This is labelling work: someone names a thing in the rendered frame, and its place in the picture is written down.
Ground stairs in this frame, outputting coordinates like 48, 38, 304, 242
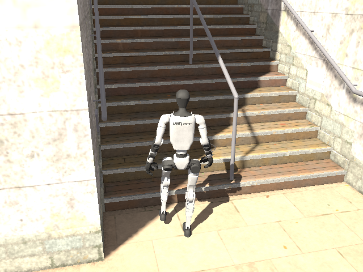
92, 0, 345, 212

